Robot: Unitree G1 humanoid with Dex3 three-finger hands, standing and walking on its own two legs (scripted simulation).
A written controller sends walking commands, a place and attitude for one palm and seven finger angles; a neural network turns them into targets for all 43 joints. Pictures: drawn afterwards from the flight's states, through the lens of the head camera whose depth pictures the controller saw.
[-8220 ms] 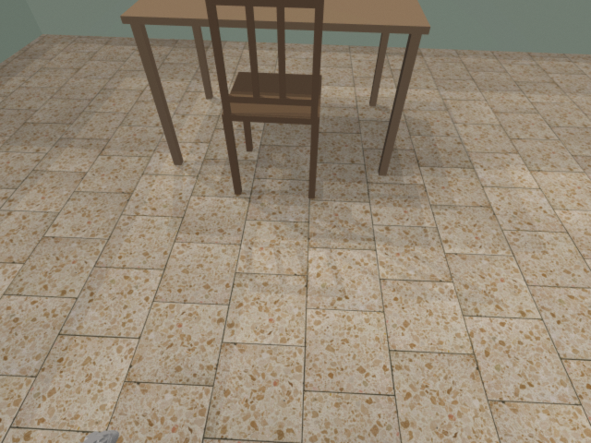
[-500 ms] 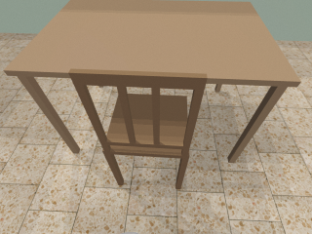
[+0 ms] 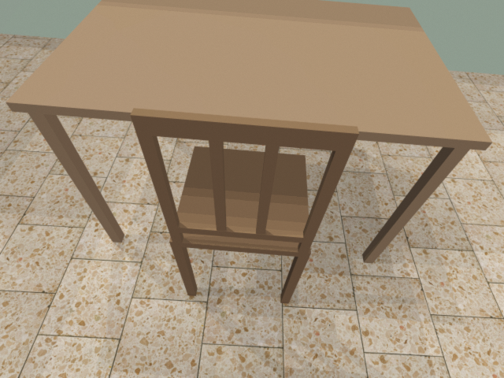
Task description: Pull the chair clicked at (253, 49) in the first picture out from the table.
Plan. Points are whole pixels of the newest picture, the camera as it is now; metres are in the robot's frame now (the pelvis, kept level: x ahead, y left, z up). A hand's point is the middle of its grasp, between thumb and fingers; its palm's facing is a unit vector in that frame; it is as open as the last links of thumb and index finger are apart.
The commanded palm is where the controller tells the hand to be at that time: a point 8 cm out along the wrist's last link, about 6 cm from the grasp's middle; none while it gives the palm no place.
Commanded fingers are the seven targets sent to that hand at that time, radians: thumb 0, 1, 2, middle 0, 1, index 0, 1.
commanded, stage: come to a stop and stand still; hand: left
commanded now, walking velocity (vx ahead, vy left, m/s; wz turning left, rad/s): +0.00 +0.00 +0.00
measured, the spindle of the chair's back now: (219, 191) +0.49 +0.11 -0.07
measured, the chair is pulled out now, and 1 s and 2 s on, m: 0.00 0.00 0.00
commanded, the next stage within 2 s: look again from close up in 0.50 s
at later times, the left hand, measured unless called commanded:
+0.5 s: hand out of the picture -0.04 +0.19 -0.18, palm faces -0.01 -0.98 -0.20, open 7.3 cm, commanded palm none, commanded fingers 0.00 0.90 0.90 -0.20 -0.30 -0.20 -0.30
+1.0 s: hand out of the picture -0.04 +0.17 -0.17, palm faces -0.01 -0.98 -0.17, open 7.3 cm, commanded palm none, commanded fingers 0.00 0.90 0.90 -0.20 -0.30 -0.20 -0.30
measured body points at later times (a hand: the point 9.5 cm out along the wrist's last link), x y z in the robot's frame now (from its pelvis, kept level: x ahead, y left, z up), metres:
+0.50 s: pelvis +0.00 +0.02 +0.00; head +0.03 +0.03 +0.45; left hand -0.04 +0.25 -0.16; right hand +0.01 -0.21 -0.15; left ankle +0.05 +0.05 -0.74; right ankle -0.08 -0.12 -0.73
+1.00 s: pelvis +0.01 +0.01 +0.00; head +0.03 +0.01 +0.45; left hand -0.03 +0.22 -0.16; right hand -0.01 -0.21 -0.16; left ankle +0.05 +0.05 -0.74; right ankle -0.08 -0.12 -0.73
